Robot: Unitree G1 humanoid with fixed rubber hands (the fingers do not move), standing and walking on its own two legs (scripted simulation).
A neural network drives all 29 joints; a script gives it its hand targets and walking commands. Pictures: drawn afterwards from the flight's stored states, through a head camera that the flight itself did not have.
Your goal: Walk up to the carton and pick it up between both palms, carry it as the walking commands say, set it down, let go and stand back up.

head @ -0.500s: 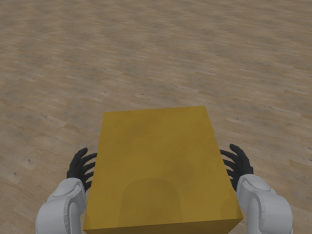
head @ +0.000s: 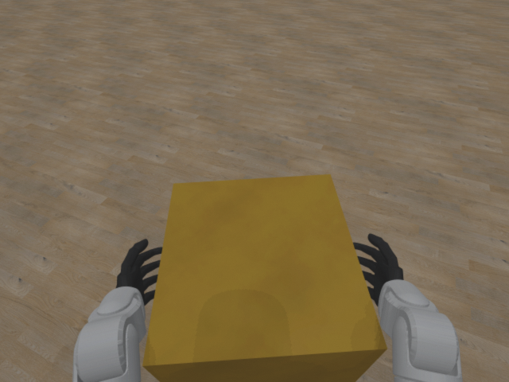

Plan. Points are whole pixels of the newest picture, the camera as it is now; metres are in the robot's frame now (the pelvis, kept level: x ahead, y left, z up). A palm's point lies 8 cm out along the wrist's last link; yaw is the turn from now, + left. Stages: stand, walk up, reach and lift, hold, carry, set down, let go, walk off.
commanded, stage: carry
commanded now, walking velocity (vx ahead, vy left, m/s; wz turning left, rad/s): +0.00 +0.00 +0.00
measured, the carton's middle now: (258, 284) +0.30 +0.00 -0.01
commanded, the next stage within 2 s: none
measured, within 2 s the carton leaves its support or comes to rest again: neither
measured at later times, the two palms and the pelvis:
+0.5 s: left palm (133, 295) +0.26 +0.19 +0.04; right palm (373, 287) +0.26 -0.17 +0.04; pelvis +0.00 +0.00 +0.00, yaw +0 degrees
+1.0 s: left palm (138, 297) +0.26 +0.19 +0.02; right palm (369, 290) +0.27 -0.17 +0.02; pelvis +0.00 +0.00 +0.00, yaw +0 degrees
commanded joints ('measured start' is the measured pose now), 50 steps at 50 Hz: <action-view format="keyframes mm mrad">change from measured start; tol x2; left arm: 1 -381 -619 -648 -80 -229 -22 -77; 19 -421 -599 -581 93 -187 -181 -111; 50 -483 -630 -551 305 -154 -340 -192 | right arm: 1 -392 616 623 -67 205 -40 70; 13 -420 597 564 68 160 -157 87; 50 -481 647 545 287 114 -377 171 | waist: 1 2 -11 -153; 50 10 -8 -168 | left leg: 1 55 95 -84 -52 167 6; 30 70 103 -92 -45 204 14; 50 77 103 -82 -40 195 17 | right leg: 1 69 -134 127 -89 222 32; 40 76 -139 114 -57 182 30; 50 86 -141 116 -48 207 32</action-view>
